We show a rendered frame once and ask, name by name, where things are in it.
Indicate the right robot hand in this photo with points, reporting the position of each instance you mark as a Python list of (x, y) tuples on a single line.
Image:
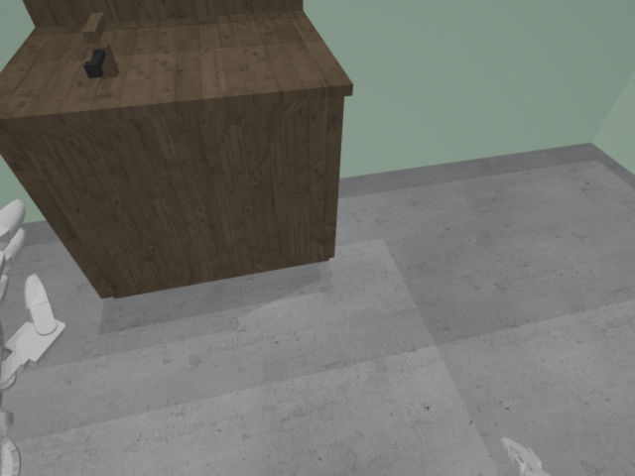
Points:
[(525, 461)]

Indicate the robot left forearm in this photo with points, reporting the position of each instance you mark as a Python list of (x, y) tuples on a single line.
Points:
[(10, 458)]

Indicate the tap lever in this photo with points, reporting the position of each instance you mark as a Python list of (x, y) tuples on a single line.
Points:
[(93, 67)]

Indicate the left robot hand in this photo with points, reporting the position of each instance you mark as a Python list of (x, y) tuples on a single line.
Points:
[(33, 341)]

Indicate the counter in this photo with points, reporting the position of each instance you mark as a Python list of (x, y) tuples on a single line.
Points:
[(209, 149)]

